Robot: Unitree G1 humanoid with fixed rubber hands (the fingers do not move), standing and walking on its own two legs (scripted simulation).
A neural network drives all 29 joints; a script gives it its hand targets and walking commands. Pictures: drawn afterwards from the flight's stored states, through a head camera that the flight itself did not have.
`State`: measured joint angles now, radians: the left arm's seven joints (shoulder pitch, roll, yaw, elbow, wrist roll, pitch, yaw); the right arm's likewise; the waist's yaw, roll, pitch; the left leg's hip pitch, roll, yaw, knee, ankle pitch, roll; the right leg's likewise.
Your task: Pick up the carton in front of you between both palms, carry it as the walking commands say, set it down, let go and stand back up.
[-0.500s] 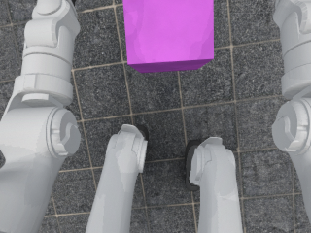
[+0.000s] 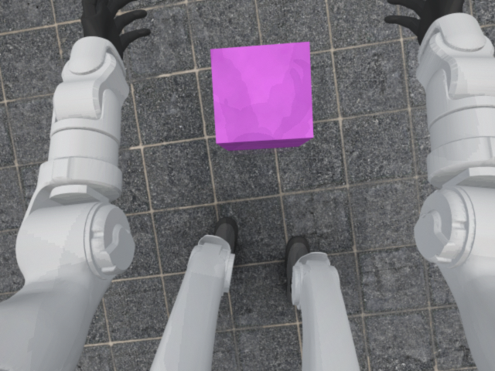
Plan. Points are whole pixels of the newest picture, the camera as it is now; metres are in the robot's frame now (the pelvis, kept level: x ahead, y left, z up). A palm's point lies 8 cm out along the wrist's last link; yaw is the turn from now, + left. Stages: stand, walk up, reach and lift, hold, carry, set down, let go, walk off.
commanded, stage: let go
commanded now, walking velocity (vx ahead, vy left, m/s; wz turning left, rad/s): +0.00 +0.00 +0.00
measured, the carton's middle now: (261, 105) +0.55 +0.05 -0.50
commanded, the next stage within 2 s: stand in 1.44 s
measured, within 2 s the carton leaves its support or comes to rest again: neither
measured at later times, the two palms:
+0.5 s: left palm (21, 141) +0.38 +0.26 +0.01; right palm (494, 150) +0.43 -0.17 +0.00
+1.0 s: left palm out of the picture +0.25 +0.23 +0.09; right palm out of the picture +0.28 -0.23 +0.08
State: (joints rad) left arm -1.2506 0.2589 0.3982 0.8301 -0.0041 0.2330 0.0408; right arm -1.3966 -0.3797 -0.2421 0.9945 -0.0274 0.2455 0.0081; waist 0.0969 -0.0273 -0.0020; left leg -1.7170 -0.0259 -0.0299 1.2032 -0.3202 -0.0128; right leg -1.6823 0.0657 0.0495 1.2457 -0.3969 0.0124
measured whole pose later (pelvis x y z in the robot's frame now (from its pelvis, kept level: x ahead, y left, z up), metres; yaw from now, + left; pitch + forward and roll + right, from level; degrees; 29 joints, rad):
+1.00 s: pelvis +0.10 -0.01 +0.16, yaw +1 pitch +2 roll +1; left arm 0.23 0.21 0.04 0.43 -0.01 0.05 -0.08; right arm 0.19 -0.20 -0.06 0.47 -0.02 0.04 0.04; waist 0.02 0.00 0.04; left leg -0.24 -0.03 -0.05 0.43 -0.23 -0.01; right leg -0.20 0.03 0.05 0.45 -0.29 -0.02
